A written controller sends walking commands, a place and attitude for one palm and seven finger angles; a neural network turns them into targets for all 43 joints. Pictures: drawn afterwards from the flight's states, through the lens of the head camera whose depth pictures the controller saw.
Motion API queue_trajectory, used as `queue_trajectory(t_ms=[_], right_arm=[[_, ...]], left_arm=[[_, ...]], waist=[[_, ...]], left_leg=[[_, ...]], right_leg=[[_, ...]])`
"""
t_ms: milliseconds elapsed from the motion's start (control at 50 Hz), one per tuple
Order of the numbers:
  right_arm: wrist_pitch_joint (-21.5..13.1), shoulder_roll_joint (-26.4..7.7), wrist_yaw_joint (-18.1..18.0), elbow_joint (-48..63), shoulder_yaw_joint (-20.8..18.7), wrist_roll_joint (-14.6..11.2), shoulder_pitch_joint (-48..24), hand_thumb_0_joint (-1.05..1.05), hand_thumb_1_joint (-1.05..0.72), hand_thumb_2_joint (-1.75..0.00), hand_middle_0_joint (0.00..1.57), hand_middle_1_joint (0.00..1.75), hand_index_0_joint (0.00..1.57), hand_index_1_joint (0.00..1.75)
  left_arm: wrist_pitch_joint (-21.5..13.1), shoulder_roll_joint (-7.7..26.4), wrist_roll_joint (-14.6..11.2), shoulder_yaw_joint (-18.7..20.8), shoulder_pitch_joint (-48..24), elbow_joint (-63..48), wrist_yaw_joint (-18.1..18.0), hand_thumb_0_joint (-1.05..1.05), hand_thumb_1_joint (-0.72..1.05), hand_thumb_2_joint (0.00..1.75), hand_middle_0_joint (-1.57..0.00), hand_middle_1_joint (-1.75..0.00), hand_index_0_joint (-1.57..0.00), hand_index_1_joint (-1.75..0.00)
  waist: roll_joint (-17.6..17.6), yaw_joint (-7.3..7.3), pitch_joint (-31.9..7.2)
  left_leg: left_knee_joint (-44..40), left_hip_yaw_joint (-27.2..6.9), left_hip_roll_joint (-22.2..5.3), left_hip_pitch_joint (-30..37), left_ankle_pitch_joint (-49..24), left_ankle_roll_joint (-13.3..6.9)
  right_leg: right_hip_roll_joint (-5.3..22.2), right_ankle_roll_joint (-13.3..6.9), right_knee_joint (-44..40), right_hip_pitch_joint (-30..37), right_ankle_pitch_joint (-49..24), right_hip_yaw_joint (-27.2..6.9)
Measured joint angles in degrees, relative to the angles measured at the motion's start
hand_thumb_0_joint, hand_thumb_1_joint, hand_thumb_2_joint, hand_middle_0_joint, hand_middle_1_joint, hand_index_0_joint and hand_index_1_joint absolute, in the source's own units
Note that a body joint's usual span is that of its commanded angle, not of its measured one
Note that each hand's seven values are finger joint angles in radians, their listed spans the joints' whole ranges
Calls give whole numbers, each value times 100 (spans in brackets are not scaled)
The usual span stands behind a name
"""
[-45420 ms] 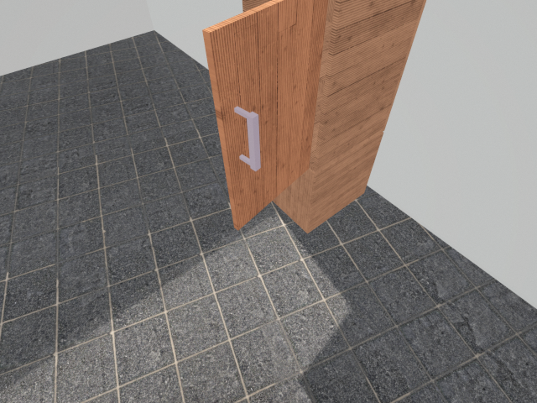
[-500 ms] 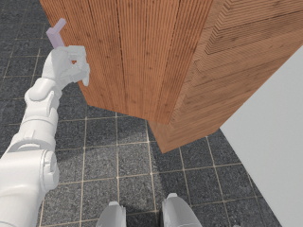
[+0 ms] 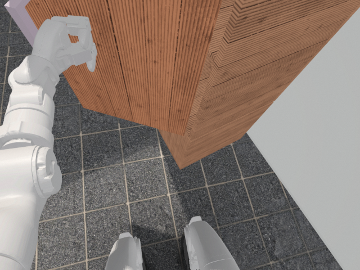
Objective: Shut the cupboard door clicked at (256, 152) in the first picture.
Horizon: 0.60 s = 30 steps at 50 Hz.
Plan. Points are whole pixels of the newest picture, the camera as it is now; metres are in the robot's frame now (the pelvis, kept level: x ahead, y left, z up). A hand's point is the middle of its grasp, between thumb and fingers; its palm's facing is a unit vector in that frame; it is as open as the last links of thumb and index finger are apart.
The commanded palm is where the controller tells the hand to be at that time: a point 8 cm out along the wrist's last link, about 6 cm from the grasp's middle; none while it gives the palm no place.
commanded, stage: push the door shut along its arc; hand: left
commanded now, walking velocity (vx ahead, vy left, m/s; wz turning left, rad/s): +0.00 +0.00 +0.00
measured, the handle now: (42, 34) +0.60 +0.19 +0.09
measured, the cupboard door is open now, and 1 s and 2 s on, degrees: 46 36 36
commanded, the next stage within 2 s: pull the fist back off the door in 0.32 s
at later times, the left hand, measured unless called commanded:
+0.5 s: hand (97, 35) +0.58 +0.09 +0.10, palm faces -0.28 -0.96 +0.08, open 3.2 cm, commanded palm +0.58 +0.11 +0.10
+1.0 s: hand (98, 48) +0.54 +0.08 +0.11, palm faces +0.04 -1.00 -0.05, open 3.1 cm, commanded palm +0.50 +0.13 +0.10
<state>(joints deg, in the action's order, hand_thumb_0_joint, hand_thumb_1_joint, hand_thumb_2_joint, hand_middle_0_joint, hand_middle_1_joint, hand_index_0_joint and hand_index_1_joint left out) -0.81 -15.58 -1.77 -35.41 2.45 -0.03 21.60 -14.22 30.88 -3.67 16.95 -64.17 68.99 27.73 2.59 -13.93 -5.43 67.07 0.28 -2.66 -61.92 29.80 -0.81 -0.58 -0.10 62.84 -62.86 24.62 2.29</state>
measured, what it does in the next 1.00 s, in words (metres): stands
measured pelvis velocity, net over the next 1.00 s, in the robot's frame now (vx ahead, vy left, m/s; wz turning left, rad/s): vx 0.02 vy -0.01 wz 0.00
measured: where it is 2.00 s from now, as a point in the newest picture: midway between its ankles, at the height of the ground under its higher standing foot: outside the picture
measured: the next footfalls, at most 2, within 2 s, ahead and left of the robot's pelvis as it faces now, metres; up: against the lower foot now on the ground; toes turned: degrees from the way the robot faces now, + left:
none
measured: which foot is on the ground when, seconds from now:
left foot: down 0.00-1.00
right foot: down 0.00-1.00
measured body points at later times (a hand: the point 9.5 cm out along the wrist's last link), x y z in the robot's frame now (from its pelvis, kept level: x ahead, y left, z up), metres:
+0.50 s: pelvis -0.01 +0.00 -0.02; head +0.17 +0.03 +0.39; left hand +0.59 +0.14 +0.10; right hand -0.04 -0.26 -0.12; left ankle +0.01 +0.11 -0.64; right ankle +0.04 -0.12 -0.64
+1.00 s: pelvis +0.02 -0.01 +0.02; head +0.14 +0.00 +0.46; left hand +0.53 +0.14 +0.12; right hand -0.01 -0.26 -0.09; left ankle +0.01 +0.11 -0.64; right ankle +0.04 -0.12 -0.64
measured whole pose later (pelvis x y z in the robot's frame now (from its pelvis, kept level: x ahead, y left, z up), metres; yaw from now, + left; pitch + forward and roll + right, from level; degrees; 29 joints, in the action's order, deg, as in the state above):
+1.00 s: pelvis +0.02 -0.01 +0.02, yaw +0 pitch +22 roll -1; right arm 0.6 -14.5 4.7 -35.1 0.0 3.6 26.6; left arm -25.1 16.5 1.1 16.8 -55.2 66.9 -4.5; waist 2.9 -11.3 -8.0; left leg 60.3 1.0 -2.5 -54.0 28.6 -0.2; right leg -0.7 -0.4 57.4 -55.7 23.9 1.5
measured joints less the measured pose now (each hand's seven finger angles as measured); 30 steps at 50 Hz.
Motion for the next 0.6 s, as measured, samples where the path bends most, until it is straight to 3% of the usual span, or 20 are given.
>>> queue_trajectory(t_ms=[140,240,440,480,540,600], right_arm=[[-30,14,-32,-95,45,2,57,1,-91,-90,20,30,20,30],[-134,-12,-73,-159,78,25,-4,1,-91,-90,20,30,20,30],[-265,-42,-64,-323,43,120,-38,1,-91,-90,20,30,20,30],[-274,-45,-19,-259,34,173,49,1,-91,-90,20,30,20,30],[-267,12,178,-128,39,284,202,1,-91,-90,20,30,20,30],[-233,131,429,-16,18,455,362,1,-91,-90,20,30,20,30]], left_arm=[[133,166,7,-197,-321,244,143,2,87,91,-130,-150,-130,-150],[250,321,54,-364,-787,512,206,2,87,92,-130,-150,-131,-150],[407,333,131,-601,-1393,598,51,3,93,95,-130,-150,-130,-150],[495,147,82,-223,-1443,626,-445,3,91,95,-130,-150,-130,-150],[519,-181,20,231,-1364,568,-1639,3,88,93,-130,-150,-130,-150],[297,-552,264,378,-1001,187,-2806,3,88,92,-130,-150,-130,-150]], waist=[[3,-12,28],[-19,-108,63],[-5,-253,25],[65,-227,-14],[116,-195,-66],[151,-124,-110]], left_leg=[[66,-61,-11,-105,2,18],[206,-144,-14,-332,4,23],[536,-192,1,-824,78,-5],[569,-207,0,-917,87,-10],[518,-174,16,-952,66,-15],[396,-123,22,-880,32,-16]], right_leg=[[-11,-20,35,-73,3,57],[-12,-33,112,-246,-5,135],[5,-11,377,-692,43,174],[3,7,379,-766,39,187],[19,33,346,-815,22,154],[23,46,259,-773,-5,105]])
